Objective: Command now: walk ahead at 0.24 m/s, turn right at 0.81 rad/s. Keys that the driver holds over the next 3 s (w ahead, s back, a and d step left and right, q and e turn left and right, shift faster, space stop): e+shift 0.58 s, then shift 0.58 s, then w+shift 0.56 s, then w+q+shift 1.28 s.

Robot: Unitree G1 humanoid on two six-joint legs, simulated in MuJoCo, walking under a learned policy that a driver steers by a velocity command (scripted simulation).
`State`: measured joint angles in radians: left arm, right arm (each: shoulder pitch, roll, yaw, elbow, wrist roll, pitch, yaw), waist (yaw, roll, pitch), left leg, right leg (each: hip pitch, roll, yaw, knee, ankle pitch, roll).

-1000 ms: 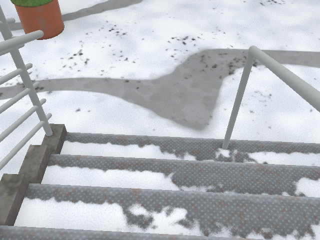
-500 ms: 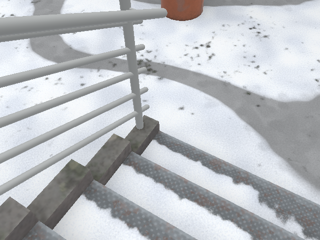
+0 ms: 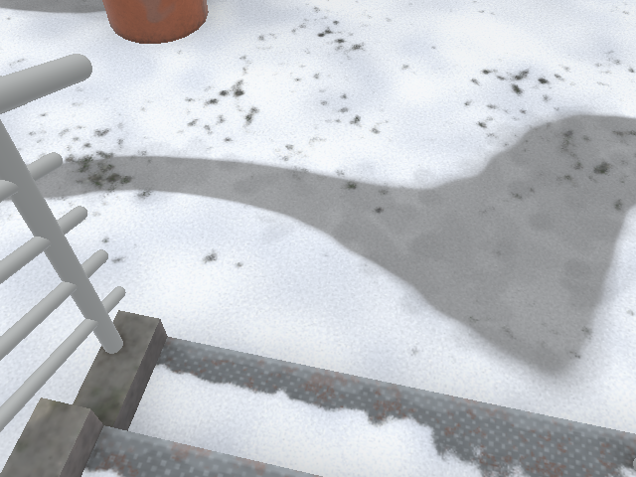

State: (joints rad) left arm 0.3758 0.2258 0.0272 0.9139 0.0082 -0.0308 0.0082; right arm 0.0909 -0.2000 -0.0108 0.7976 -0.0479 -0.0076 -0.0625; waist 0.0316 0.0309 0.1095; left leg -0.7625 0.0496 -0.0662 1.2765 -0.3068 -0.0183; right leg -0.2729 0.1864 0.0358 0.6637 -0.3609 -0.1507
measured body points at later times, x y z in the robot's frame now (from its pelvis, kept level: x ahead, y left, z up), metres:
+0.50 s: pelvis +0.17 +0.10 -0.14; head +0.17 +0.12 +0.31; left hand +0.43 +0.26 -0.24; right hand +0.13 -0.17 -0.24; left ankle +0.29 +0.12 -0.87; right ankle +0.10 +0.01 -0.53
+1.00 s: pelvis +0.10 +0.12 -0.07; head +0.04 +0.13 +0.38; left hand +0.29 +0.26 -0.19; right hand -0.03 -0.15 -0.19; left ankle +0.31 +0.17 -0.70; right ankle +0.02 +0.10 -0.72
